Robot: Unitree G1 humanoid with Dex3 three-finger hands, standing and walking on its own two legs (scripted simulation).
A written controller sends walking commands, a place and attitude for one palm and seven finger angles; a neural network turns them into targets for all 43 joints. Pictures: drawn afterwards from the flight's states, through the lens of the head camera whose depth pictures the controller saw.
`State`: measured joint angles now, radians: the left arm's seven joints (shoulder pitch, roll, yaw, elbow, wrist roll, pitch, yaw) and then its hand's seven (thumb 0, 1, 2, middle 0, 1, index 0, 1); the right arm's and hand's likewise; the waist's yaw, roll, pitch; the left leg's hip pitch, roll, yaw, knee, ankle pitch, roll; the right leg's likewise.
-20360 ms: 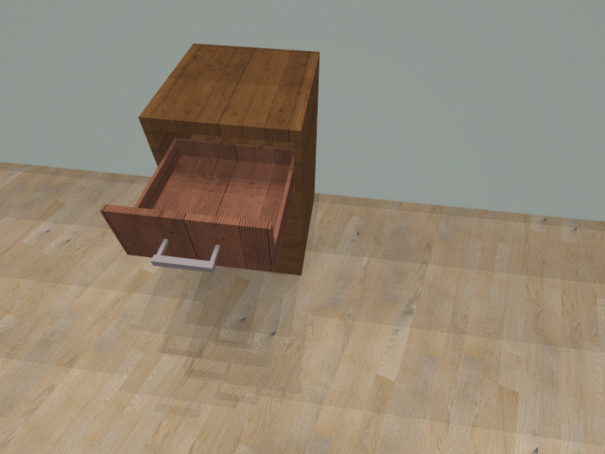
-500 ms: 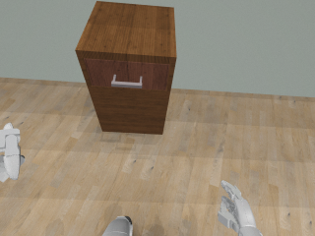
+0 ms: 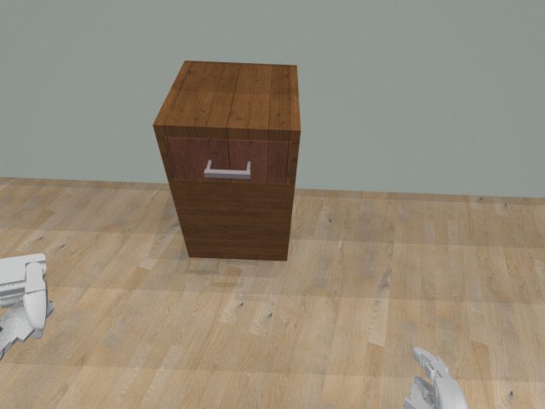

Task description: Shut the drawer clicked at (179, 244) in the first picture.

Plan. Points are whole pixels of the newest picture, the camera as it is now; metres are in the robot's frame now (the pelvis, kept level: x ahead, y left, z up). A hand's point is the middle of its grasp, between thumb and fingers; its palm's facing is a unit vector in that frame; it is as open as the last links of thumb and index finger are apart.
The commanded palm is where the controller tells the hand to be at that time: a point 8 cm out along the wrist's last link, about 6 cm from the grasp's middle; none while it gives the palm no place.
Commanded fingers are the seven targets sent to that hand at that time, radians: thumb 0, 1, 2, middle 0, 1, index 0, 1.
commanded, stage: stop stepping back and stand still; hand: left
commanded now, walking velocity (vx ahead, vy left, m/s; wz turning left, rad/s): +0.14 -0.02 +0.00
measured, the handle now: (228, 169) +0.83 +0.18 -0.21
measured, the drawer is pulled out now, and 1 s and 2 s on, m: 0.00 0.00 0.00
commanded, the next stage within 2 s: let the arm hang, fingers relaxed in 0.86 s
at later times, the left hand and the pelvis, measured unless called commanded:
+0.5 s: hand (58, 272) +0.22 +0.26 +0.16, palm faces +0.35 -0.83 -0.44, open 3.2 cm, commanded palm +0.16 +0.30 +0.18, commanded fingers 0.00 0.90 0.90 -1.40 -1.60 -1.40 -1.60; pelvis +0.03 +0.01 +0.00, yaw +0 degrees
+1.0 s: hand (70, 276) +0.24 +0.26 +0.13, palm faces +0.28 -0.82 -0.50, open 3.2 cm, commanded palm none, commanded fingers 0.00 0.90 0.90 -1.28 -1.47 -1.28 -1.47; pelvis +0.04 +0.02 +0.00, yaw +1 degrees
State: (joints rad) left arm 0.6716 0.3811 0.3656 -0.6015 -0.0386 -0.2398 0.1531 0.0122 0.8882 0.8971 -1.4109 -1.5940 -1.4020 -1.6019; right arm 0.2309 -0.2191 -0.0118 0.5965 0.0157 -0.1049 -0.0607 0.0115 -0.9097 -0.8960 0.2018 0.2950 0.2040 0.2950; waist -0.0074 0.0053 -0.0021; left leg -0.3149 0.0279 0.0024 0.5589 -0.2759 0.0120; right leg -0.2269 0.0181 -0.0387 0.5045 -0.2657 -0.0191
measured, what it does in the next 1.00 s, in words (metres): stands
